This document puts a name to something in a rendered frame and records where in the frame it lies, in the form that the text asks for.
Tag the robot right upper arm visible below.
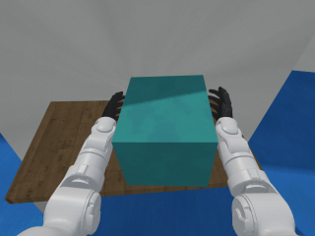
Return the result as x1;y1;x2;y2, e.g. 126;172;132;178
231;193;299;236

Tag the right robot forearm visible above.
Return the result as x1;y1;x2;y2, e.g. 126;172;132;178
215;117;295;230

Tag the left robot forearm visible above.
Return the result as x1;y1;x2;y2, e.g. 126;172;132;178
43;116;117;224

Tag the carton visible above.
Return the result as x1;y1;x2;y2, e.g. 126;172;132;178
111;75;219;187

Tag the table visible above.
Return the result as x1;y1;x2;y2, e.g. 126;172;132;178
4;98;264;213

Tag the robot left upper arm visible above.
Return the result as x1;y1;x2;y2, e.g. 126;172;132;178
17;186;101;236

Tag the left robot hand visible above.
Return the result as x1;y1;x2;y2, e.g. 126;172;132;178
101;91;125;121

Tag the right robot hand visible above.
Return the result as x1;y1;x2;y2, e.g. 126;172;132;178
208;87;233;122

